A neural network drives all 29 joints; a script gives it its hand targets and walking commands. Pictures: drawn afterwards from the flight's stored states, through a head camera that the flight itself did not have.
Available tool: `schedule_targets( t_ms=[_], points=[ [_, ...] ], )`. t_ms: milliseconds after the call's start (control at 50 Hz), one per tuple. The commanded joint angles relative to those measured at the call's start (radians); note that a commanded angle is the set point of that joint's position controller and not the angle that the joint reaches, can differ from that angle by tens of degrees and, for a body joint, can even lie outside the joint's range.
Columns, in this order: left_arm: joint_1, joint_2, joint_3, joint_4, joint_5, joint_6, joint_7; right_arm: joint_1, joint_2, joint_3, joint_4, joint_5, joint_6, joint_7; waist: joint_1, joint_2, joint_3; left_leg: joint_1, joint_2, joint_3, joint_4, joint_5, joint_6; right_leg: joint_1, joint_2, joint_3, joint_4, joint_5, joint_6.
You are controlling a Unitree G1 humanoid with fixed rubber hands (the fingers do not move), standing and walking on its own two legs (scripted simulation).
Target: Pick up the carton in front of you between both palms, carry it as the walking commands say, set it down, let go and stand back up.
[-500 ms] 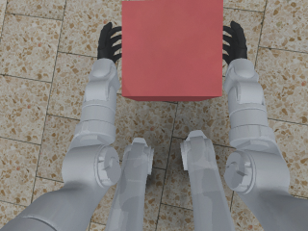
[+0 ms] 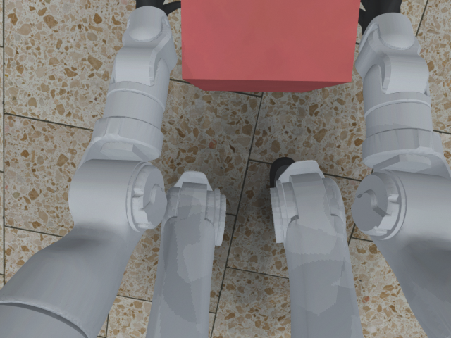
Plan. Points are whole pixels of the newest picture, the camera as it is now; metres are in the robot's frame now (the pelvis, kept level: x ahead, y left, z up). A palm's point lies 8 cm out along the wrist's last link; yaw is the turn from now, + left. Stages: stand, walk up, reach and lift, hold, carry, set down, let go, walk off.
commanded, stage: set down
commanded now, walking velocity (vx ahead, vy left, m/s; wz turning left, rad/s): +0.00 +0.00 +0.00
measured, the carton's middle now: (260, 23) +0.53 -0.08 -0.24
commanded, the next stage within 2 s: none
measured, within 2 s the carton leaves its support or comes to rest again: rests again in 0.60 s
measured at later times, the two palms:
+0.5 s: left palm (156, 18) +0.54 +0.07 -0.19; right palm (366, 25) +0.49 -0.23 -0.19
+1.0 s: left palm (156, 20) +0.54 +0.08 -0.20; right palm (367, 24) +0.50 -0.23 -0.20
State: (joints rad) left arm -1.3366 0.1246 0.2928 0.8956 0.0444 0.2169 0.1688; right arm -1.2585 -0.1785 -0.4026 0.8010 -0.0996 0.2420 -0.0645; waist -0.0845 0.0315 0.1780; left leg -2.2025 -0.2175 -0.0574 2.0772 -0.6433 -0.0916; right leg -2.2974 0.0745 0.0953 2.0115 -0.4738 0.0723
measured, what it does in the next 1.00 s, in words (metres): stands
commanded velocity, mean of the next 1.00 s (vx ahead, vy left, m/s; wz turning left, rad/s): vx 0.00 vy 0.00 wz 0.00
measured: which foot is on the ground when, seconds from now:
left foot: down 0.00-1.00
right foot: down 0.00-1.00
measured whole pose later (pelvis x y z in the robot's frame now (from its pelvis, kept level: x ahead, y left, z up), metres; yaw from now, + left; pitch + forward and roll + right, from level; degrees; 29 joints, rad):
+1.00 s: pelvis -0.01 +0.00 -0.03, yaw -1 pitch +37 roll +0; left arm -1.44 0.17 0.31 1.06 0.13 0.16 0.06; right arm -1.37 -0.26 -0.47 1.03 -0.13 0.16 0.05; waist -0.08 0.03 0.32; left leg -2.22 -0.16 -0.03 2.21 -0.65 -0.05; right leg -2.28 0.02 0.05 2.13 -0.50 0.05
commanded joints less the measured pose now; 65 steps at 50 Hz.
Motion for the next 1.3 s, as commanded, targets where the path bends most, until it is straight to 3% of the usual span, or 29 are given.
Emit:
schedule_targets(
  t_ms=[0, 80, 180, 340, 580, 740, 1000, 1040, 1080, 1140, 1160, 1200, 1280],
  points=[
    [-0.633, -0.916, -0.440, -0.117, -0.113, -0.043, -0.237, -0.655, 0.839, 0.431, -0.086, 0.129, -0.038, 0.255, -0.058, 0.089, -1.266, 0.434, 0.023, 0.138, -0.170, 0.345, 0.041, 0.780, 0.029, -0.177, -0.059, 0.415, -0.031],
    [-0.621, -0.941, -0.477, -0.119, -0.135, -0.053, -0.231, -0.610, 0.838, 0.414, -0.051, 0.134, -0.041, 0.266, -0.079, 0.117, -1.268, 0.442, 0.023, 0.132, -0.147, 0.397, 0.037, 0.771, 0.025, -0.178, -0.031, 0.463, -0.036],
    [-0.585, -0.932, -0.439, -0.077, -0.114, -0.053, -0.238, -0.564, 0.819, 0.367, 0.009, 0.099, -0.043, 0.290, -0.089, 0.110, -1.134, 0.382, 0.021, 0.113, -0.147, 0.381, 0.048, 0.660, 0.020, -0.184, -0.015, 0.411, -0.042],
    [-0.577, -0.865, -0.363, -0.010, -0.080, -0.063, -0.243, -0.619, 0.762, 0.348, 0.009, 0.088, -0.061, 0.298, -0.069, 0.079, -1.020, 0.320, 0.023, 0.103, -0.131, 0.335, 0.064, 0.595, 0.012, -0.171, -0.001, 0.355, -0.048],
    [-0.595, -0.785, -0.333, 0.028, -0.074, -0.084, -0.267, -0.595, 0.715, 0.292, 0.086, 0.083, -0.080, 0.288, -0.064, 0.076, -0.882, 0.237, 0.033, 0.098, -0.098, 0.300, 0.070, 0.572, 0.011, -0.144, 0.021, 0.335, -0.062],
    [-0.533, -0.711, -0.261, 0.090, -0.007, -0.074, -0.277, -0.568, 0.651, 0.238, 0.150, 0.051, -0.080, 0.292, -0.037, 0.070, -0.742, 0.195, 0.040, 0.089, -0.094, 0.241, 0.082, 0.501, 0.013, -0.130, 0.017, 0.255, -0.069],
    [-0.475, -0.544, -0.184, 0.163, 0.054, -0.071, -0.273, -0.514, 0.494, 0.134, 0.233, -0.004, -0.091, 0.273, -0.027, 0.070, -0.619, 0.202, 0.061, 0.069, -0.101, 0.173, 0.086, 0.433, 0.002, -0.122, 0.012, 0.157, -0.076],
    [-0.477, -0.496, -0.185, 0.159, 0.051, -0.077, -0.264, -0.505, 0.452, 0.122, 0.239, -0.006, -0.101, 0.263, -0.033, 0.071, -0.632, 0.224, 0.068, 0.070, -0.100, 0.177, 0.079, 0.442, -0.005, -0.127, 0.014, 0.159, -0.070],
    [-0.449, -0.342, -0.157, 0.149, 0.052, -0.089, -0.233, -0.463, 0.305, 0.085, 0.252, -0.011, -0.120, 0.229, -0.037, 0.071, -0.656, 0.254, 0.079, 0.076, -0.100, 0.185, 0.065, 0.464, -0.019, -0.135, 0.015, 0.168, -0.058],
    [-0.336, 0.195, -0.082, 0.116, 0.018, -0.130, -0.102, -0.286, -0.225, -0.045, 0.300, -0.004, -0.189, 0.090, -0.049, 0.059, -0.710, 0.328, 0.112, 0.096, -0.105, 0.196, 0.037, 0.536, -0.055, -0.139, 0.015, 0.195, -0.040],
    [-0.349, 0.259, -0.096, 0.127, -0.025, -0.137, -0.073, -0.312, -0.296, -0.042, 0.296, 0.035, -0.211, 0.051, -0.057, 0.050, -0.752, 0.343, 0.121, 0.088, -0.098, 0.210, 0.034, 0.558, -0.060, -0.134, 0.015, 0.215, -0.039],
    [-0.367, 0.281, -0.162, 0.149, -0.102, -0.145, -0.054, -0.355, -0.345, 0.011, 0.307, 0.113, -0.240, 0.017, -0.064, 0.045, -0.790, 0.353, 0.132, 0.067, -0.081, 0.240, 0.037, 0.576, -0.070, -0.123, 0.022, 0.254, -0.042],
    [-0.412, 0.267, -0.255, 0.105, -0.204, -0.165, -0.058, -0.407, -0.359, 0.112, 0.292, 0.225, -0.271, 0.011, -0.072, 0.049, -0.892, 0.370, 0.149, 0.057, -0.050, 0.321, 0.036, 0.628, -0.083, -0.108, 0.042, 0.351, -0.053]
  ],
)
